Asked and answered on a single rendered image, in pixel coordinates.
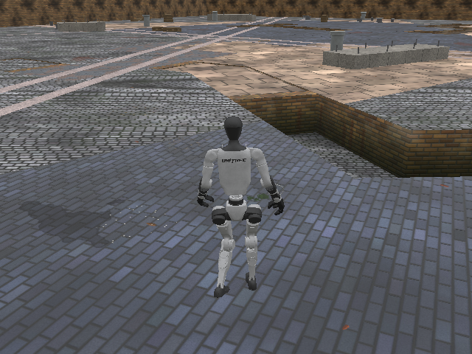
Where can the left robot forearm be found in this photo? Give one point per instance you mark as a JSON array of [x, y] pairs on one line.
[[202, 192]]

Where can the robot right upper arm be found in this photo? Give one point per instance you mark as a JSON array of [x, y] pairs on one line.
[[257, 154]]

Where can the robot right hand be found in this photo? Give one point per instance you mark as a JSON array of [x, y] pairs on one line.
[[275, 205]]

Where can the right robot forearm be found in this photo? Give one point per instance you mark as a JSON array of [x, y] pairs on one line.
[[273, 192]]

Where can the robot left thigh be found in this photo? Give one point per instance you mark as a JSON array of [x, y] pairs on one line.
[[224, 226]]

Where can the robot head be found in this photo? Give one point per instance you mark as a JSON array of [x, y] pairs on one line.
[[233, 127]]

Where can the robot left hand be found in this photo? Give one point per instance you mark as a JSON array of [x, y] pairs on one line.
[[200, 201]]

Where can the robot left upper arm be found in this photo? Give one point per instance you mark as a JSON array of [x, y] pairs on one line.
[[210, 157]]

